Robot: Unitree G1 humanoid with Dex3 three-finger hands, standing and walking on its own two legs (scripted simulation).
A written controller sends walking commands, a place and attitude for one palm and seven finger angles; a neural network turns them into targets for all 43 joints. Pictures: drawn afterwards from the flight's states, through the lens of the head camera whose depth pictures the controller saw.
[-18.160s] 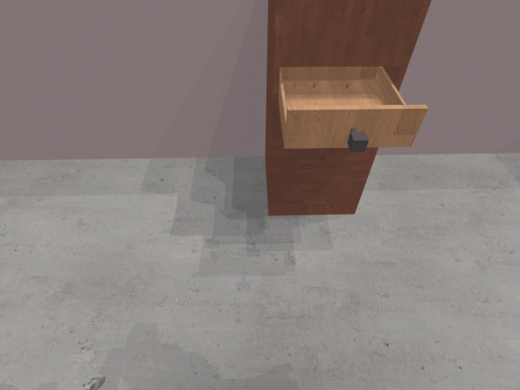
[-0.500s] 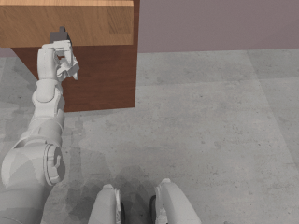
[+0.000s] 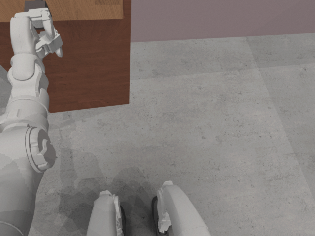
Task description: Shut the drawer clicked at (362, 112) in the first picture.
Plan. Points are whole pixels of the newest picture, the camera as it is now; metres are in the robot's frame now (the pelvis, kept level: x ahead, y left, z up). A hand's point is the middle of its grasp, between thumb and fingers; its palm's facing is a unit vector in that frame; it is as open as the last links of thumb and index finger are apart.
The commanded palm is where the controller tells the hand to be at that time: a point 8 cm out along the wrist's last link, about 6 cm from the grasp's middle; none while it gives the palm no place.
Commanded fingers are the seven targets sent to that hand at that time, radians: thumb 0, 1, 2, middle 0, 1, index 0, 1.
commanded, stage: push the drawer shut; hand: left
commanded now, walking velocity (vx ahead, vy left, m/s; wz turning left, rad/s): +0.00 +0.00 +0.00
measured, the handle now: (39, 9) +0.65 +0.20 +0.05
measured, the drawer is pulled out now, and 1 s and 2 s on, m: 0.01 0.00 0.00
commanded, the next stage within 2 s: pull the fist back off the drawer in 0.38 s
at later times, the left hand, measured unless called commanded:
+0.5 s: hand (56, 32) +0.59 +0.16 +0.05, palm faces +0.06 -1.00 -0.04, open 3.0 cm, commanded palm +0.62 +0.16 +0.06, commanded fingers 0.00 0.90 0.90 -1.40 -1.60 -1.40 -1.60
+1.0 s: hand (57, 33) +0.58 +0.15 +0.05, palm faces +0.05 -1.00 -0.04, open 3.1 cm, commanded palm +0.56 +0.17 +0.06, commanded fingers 0.00 0.90 0.90 -1.40 -1.60 -1.40 -1.60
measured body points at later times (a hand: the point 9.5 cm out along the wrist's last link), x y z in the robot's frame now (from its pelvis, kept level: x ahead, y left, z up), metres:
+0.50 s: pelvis -0.02 +0.00 -0.01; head +0.18 +0.05 +0.38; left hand +0.58 +0.21 +0.06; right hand -0.05 -0.25 -0.11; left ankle +0.03 +0.09 -0.61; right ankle +0.03 -0.11 -0.61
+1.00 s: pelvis -0.02 +0.00 -0.01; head +0.18 +0.03 +0.39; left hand +0.57 +0.21 +0.06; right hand -0.06 -0.25 -0.11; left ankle +0.03 +0.09 -0.61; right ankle +0.03 -0.11 -0.61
